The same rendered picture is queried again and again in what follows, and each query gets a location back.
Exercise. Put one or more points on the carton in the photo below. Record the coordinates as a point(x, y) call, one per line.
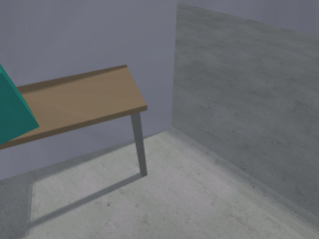
point(16, 117)

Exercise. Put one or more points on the table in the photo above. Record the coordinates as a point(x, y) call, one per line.
point(69, 103)

